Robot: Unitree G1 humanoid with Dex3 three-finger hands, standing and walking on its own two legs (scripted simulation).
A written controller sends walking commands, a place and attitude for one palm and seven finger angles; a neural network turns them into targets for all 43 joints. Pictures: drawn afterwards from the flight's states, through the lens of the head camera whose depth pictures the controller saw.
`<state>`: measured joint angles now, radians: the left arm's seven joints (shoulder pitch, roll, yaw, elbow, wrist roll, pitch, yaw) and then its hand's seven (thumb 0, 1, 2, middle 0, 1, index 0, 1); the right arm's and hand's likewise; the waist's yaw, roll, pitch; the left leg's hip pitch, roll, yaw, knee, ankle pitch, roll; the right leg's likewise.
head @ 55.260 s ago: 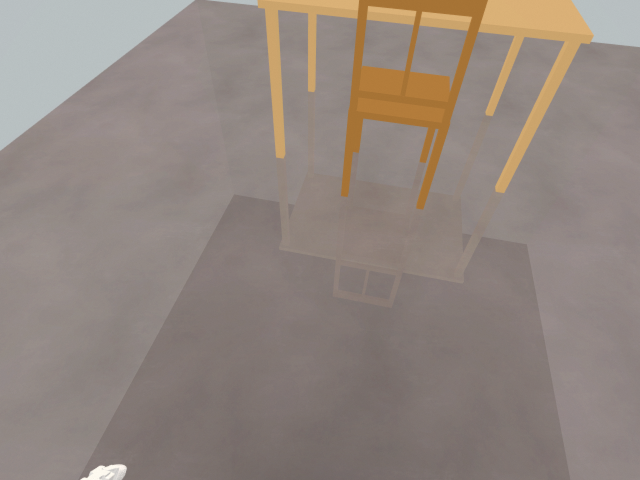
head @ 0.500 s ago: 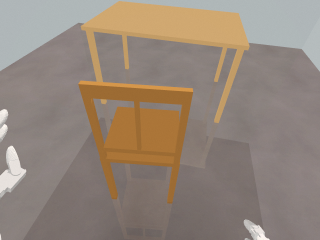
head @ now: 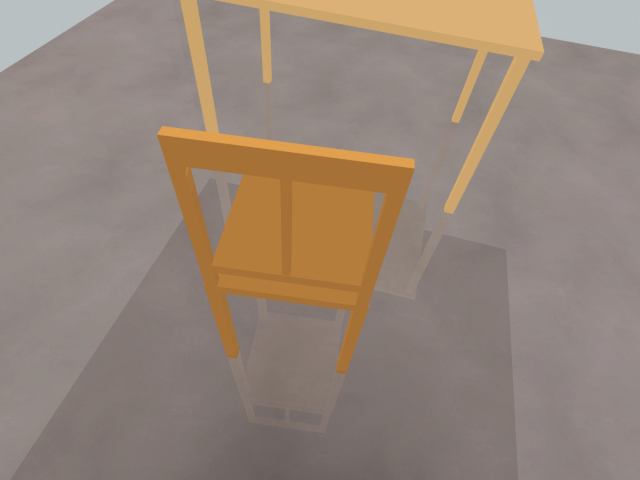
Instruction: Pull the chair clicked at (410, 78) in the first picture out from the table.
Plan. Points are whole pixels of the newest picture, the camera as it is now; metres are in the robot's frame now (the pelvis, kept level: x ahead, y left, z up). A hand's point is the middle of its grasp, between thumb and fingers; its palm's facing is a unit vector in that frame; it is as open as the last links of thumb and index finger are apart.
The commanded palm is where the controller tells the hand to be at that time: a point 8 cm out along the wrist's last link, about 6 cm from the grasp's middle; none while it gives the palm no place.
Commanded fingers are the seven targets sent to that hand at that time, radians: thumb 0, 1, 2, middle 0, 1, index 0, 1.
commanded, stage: let the arm hang, fingers relaxed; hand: left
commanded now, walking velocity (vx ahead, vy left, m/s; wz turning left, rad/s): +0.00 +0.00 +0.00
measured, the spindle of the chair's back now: (286, 231) +0.54 +0.10 -0.10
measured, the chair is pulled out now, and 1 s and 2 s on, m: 0.65 0.65 0.65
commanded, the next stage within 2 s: look to check the result in 0.64 s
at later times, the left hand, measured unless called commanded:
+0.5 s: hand out of the picture +0.02 +0.16 -0.17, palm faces -0.03 -0.98 -0.19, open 7.3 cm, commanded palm none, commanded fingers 0.00 0.90 0.90 -0.20 -0.30 -0.20 -0.30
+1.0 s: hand out of the picture +0.00 +0.15 -0.17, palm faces -0.01 -0.98 -0.17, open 7.4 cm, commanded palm none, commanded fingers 0.00 0.90 0.90 -0.20 -0.30 -0.20 -0.30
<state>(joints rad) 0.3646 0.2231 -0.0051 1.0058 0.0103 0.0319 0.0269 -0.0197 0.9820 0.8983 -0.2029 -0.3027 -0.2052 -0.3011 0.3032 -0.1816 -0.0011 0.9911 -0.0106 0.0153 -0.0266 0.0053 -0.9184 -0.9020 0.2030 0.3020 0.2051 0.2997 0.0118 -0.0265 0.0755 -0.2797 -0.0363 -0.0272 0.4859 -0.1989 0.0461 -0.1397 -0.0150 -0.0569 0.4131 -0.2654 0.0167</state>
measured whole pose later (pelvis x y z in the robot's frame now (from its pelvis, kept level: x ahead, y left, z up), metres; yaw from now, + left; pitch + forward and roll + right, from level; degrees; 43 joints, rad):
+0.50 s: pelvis +0.01 +0.00 +0.00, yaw -1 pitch -1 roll +0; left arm 0.29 0.16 -0.03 1.04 0.01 0.01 0.04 0.01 0.93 0.90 -0.20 -0.30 -0.20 -0.30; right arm 0.31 -0.14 0.00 1.06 -0.01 0.00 -0.03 0.01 -0.92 -0.90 0.20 0.30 0.20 0.30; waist -0.01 0.00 0.04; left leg -0.23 -0.04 0.00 0.44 -0.19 0.04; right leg -0.12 -0.02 -0.03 0.42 -0.27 0.01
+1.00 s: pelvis +0.01 -0.01 +0.00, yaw -1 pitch -1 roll +0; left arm 0.32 0.14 -0.03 1.05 0.00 0.01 0.04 0.00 0.91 0.90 -0.20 -0.30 -0.20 -0.30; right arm 0.32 -0.14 0.01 1.07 0.00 -0.01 -0.04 0.01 -0.91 -0.90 0.20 0.30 0.20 0.30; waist 0.00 0.00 0.06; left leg -0.23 -0.03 0.00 0.44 -0.20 0.03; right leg -0.12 -0.01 -0.03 0.41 -0.28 0.00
